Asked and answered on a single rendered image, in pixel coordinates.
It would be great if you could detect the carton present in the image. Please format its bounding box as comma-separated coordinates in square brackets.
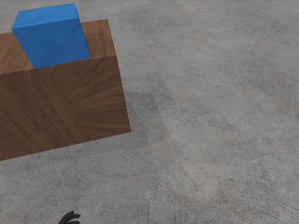
[11, 3, 90, 69]

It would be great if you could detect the robot left hand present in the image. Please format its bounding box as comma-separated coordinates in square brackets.
[58, 211, 80, 224]

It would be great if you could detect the pedestal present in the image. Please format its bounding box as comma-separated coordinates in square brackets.
[0, 19, 131, 161]

